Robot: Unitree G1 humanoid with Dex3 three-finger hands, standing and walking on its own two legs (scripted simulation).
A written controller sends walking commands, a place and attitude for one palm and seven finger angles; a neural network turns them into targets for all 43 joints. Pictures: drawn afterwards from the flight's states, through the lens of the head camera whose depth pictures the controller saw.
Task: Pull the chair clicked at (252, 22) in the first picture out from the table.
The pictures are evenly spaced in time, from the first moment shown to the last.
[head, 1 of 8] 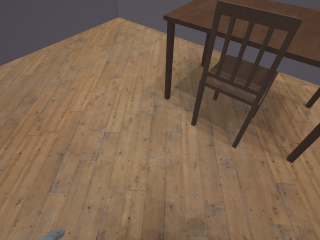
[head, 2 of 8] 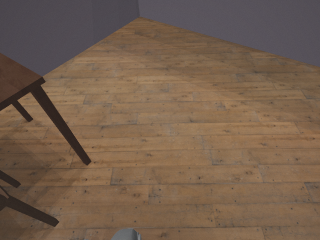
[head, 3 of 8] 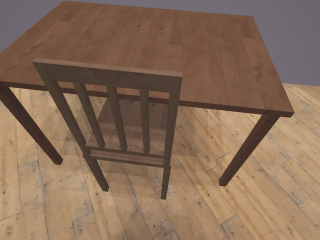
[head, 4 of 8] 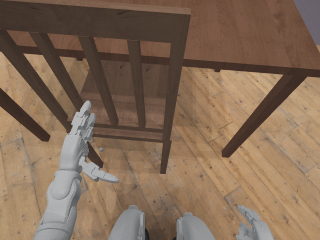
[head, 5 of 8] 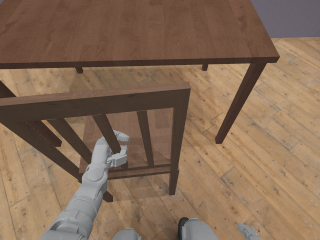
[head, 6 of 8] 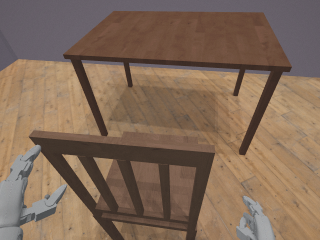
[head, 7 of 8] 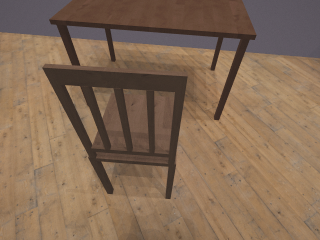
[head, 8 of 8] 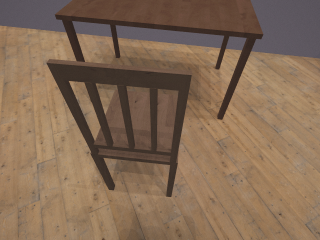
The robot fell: no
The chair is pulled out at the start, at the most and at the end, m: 0.00 0.59 0.58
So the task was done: yes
